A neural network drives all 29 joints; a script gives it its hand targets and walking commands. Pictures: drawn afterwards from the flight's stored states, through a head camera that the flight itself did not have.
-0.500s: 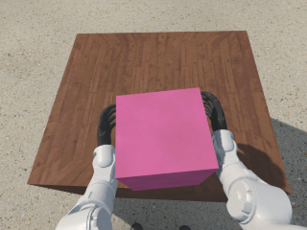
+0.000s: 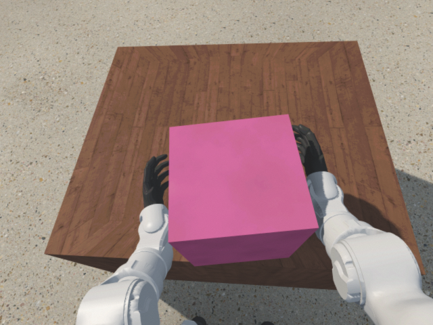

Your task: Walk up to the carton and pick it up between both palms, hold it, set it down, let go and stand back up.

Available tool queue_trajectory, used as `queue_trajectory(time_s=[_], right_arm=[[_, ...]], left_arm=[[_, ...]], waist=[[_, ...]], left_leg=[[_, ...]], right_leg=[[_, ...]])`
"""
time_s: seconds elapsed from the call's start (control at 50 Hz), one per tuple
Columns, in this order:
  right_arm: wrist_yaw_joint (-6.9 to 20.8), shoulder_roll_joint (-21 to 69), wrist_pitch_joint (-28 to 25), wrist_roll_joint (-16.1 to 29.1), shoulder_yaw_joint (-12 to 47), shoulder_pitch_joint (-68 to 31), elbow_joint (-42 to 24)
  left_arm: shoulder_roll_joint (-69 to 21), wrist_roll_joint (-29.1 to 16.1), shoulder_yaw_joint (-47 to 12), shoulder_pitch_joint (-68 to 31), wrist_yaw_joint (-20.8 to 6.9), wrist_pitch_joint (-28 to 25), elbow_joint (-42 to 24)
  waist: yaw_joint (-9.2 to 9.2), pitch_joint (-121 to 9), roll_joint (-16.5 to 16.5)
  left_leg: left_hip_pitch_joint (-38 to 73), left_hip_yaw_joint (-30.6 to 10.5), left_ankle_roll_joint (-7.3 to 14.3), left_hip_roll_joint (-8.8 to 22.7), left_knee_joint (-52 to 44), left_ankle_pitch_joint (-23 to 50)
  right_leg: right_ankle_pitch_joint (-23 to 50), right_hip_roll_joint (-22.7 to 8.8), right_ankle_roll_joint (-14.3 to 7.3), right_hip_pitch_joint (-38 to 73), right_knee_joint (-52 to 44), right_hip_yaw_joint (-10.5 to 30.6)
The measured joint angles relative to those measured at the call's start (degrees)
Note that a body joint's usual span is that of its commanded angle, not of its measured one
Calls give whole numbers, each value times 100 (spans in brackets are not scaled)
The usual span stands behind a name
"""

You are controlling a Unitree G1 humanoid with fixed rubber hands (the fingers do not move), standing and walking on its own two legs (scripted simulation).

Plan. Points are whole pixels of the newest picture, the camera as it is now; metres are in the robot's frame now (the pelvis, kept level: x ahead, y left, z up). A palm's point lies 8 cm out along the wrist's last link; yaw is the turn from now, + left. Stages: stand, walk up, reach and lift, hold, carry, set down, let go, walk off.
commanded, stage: set down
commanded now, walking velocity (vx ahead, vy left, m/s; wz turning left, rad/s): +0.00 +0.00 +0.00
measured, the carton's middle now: (235, 199) +0.37 +0.03 -0.05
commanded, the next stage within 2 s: none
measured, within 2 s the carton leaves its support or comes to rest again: neither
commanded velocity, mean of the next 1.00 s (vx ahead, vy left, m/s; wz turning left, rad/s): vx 0.00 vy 0.00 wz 0.00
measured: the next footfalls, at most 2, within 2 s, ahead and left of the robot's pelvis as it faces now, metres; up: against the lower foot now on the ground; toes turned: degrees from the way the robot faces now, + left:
none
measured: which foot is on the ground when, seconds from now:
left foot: down 0.00-1.00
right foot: down 0.00-1.00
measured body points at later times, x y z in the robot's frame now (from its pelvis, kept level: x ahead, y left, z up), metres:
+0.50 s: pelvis -0.02 +0.00 +0.00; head +0.07 -0.03 +0.44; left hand +0.38 +0.23 +0.05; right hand +0.48 -0.15 +0.07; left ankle -0.02 +0.15 -0.71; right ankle +0.01 -0.11 -0.71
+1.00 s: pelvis -0.03 +0.01 +0.02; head +0.01 +0.00 +0.46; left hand +0.37 +0.25 +0.14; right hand +0.47 -0.14 +0.15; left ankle -0.02 +0.15 -0.71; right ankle +0.01 -0.11 -0.71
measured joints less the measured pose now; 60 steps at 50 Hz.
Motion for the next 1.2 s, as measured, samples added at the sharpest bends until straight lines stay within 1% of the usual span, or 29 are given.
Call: queue_trajectory(time_s=[0.1, 0.2, 0.3, 0.4, 0.44, 0.58, 0.64, 0.72, 0.78, 0.88, 0.92, 0.96, 1.02, 1.08, 1.12, 1.2], right_arm=[[143, -251, 323, 529, 274, -69, -35], [287, -588, 723, 950, 494, -173, -265], [509, -910, 1142, 1343, 791, -421, -324], [690, -1133, 1534, 1608, 888, -480, -589], [740, -1169, 1656, 1640, 910, -508, -633], [824, -1263, 2146, 1746, 922, -568, -1037], [830, -1329, 2392, 1771, 922, -580, -1229], [845, -1432, 2724, 1775, 913, -689, -1263], [868, -1479, 2974, 1807, 836, -716, -1366], [912, -1527, 3326, 1817, 809, -733, -1444], [922, -1529, 3378, 1818, 758, -732, -1449], [931, -1528, 3404, 1804, 679, -735, -1458], [972, -1527, 3432, 1686, 617, -734, -1464], [985, -1528, 3431, 1602, 616, -681, -1480], [986, -1528, 3393, 1557, 613, -548, -1554], [986, -1527, 3127, 1546, 593, -87, -1864]], left_arm=[[162, -403, -304, -232, -3, 306, -33], [394, -728, -549, -323, -94, 672, -190], [577, -920, -708, -475, -187, 998, -248], [649, -1075, -830, -539, -240, 1406, -595], [673, -1079, -832, -574, -263, 1523, -662], [744, -1146, -875, -690, -215, 2164, -1165], [746, -1154, -877, -694, -138, 2585, -1624], [776, -1154, -877, -846, -69, 3074, -1856], [780, -1155, -878, -862, 26, 3493, -2180], [788, -1154, -879, -927, 57, 4053, -2436], [789, -1106, -879, -857, 54, 4231, -2723], [789, -1065, -878, -818, 55, 4322, -2882], [789, -1008, -880, -774, 40, 4398, -2933], [789, -897, -880, -596, -33, 4399, -2995], [789, -886, -879, -327, -65, 4351, -3155], [789, -885, -879, 311, -128, 4093, -3485]], waist=[[120, -129, 0], [153, -312, -1], [165, -364, -1], [200, -438, -1], [203, -442, -1], [241, -463, -1], [264, -465, -1], [264, -347, -1], [265, -311, 0], [268, -25, -1], [266, 137, -1], [266, 238, 1], [262, 353, 1], [254, 517, 1], [234, 556, 2], [165, 558, 5]], left_leg=[[-1, 0, -7, 1, 34, -6], [-1, 0, -7, 1, 34, 19], [-2, 0, -7, 1, 34, 56], [2, 0, -8, 3, 34, 86], [24, 0, -8, 3, 34, 94], [102, 0, -8, 24, 34, 123], [193, 0, -8, 47, 12, 135], [458, 0, -8, 50, -58, 156], [646, 0, -8, 50, -127, 177], [1117, 0, -8, 50, -246, 195], [1323, 0, -8, 50, -311, 217], [1450, 1, -8, 50, -348, 232], [1569, 1, -8, 50, -389, 253], [1717, 1, -7, 50, -458, 288], [1764, 1, -8, 50, -502, 311], [1784, 1, -8, 50, -545, 332]], right_leg=[[-1, 0, 0, -18, 65, 0], [29, 1, 0, -18, 65, 1], [68, 1, 0, -19, 64, 1], [111, 3, 0, -3, 39, 1], [125, 3, 0, 24, 29, 1], [216, 24, 0, 153, -85, 1], [283, 48, 0, 289, -207, 1], [348, 52, 0, 593, -358, 1], [394, 54, 0, 809, -482, 1], [430, 56, 0, 1295, -631, 0], [448, 57, 0, 1499, -690, 0], [456, 58, 0, 1620, -713, 0], [459, 59, 0, 1721, -718, 0], [463, 60, 0, 1843, -732, 0], [467, 60, 0, 1874, -742, 0], [467, 61, 0, 1878, -748, 0]])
